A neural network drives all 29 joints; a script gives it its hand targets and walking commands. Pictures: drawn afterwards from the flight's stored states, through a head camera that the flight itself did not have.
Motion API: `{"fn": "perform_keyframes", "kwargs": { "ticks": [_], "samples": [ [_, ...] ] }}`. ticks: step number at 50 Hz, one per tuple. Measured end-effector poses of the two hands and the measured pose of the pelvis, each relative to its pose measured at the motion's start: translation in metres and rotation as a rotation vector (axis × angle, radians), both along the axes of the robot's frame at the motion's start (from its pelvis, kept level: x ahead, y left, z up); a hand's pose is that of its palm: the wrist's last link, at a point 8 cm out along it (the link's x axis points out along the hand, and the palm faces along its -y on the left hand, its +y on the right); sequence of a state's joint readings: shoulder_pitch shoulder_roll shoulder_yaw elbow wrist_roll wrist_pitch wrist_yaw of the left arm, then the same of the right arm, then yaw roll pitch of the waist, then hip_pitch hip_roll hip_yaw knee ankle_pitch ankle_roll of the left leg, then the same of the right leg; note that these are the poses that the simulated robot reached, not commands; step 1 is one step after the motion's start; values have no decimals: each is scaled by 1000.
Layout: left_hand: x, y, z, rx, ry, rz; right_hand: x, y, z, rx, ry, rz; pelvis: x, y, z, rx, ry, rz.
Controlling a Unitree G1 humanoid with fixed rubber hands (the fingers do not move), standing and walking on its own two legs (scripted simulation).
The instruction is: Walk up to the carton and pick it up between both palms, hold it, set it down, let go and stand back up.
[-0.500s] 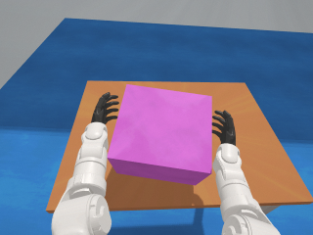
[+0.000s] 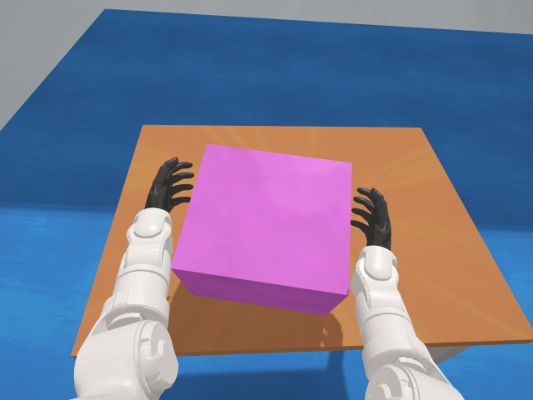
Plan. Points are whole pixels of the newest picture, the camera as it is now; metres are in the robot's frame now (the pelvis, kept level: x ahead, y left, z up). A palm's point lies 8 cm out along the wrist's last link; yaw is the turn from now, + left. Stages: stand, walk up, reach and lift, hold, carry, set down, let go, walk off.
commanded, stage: set down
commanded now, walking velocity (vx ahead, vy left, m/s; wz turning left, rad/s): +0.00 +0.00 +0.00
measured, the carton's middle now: (268, 232) +0.42 -0.01 -0.03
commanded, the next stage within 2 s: none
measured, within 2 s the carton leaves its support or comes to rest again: rests again in 1.42 s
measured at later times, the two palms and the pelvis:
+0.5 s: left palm (165, 205) +0.42 +0.16 +0.06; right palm (379, 242) +0.34 -0.17 +0.04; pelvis -0.01 +0.01 +0.00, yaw -1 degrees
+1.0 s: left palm (169, 205) +0.43 +0.16 +0.05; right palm (378, 242) +0.35 -0.18 +0.03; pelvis +0.00 +0.00 +0.00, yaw -1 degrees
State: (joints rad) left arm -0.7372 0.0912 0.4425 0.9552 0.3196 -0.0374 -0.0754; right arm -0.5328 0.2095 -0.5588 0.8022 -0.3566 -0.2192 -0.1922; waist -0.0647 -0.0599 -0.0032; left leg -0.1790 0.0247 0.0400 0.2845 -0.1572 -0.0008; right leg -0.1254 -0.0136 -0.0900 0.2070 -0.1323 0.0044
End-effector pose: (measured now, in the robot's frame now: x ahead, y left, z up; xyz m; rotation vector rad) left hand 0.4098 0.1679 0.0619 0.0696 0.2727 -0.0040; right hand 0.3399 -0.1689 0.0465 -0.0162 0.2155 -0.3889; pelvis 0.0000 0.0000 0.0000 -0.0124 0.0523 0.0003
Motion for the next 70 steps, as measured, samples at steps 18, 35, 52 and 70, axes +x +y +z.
{"fn": "perform_keyframes", "kwargs": {
  "ticks": [18, 35, 52, 70],
  "samples": [
    [3, -6, -2, -25, -19, -23, -4, -4, -1, -13, -12, -15, -6, 7, 0, -1, 8, -14],
    [12, -9, -11, -18, -26, -9, 4, -8, -8, -17, -5, 11, 0, 1, -1, 0, 41, -12],
    [16, -9, -16, -14, -44, -25, 5, -10, -14, -31, -34, 20, -2, 1, -2, -1, 72, -16],
    [22, -10, -19, 8, -32, -43, 7, -10, -20, -31, -33, 22, -5, 5, -3, -4, 103, -19]
  ]
}}
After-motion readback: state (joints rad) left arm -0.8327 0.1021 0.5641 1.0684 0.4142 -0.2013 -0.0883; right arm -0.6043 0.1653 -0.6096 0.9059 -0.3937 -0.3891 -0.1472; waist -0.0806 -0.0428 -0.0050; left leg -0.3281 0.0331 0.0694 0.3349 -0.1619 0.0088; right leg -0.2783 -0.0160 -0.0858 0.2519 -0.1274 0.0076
